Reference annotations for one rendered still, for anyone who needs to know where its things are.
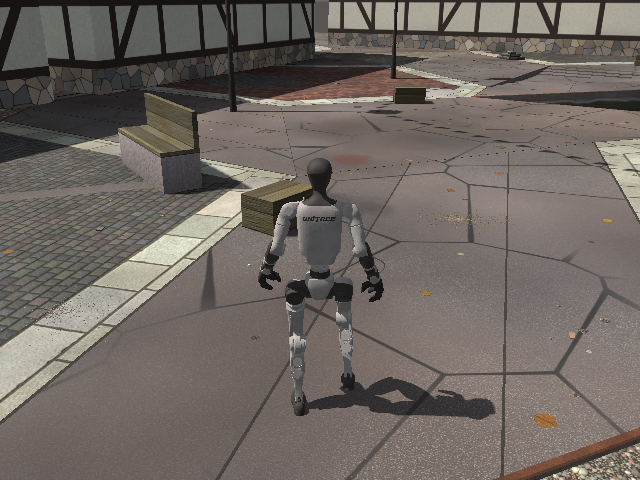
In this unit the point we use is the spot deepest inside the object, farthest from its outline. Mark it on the left robot forearm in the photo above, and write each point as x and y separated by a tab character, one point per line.
269	261

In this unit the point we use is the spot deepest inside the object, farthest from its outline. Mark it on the robot right hand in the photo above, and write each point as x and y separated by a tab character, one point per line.
378	287

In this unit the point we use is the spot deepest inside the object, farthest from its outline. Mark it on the robot left upper arm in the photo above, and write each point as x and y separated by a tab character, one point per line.
288	211

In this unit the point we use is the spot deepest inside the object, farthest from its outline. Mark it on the right robot forearm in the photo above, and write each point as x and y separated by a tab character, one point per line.
369	266

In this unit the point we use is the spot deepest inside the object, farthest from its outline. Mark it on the left robot foot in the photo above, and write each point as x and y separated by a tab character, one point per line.
299	407

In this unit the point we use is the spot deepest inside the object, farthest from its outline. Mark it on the robot right upper arm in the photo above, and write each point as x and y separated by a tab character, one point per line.
351	211

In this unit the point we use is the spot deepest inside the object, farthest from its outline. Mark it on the robot left hand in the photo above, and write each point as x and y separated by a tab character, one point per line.
262	279

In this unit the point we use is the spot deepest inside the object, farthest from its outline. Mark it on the right robot shin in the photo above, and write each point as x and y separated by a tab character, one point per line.
346	345

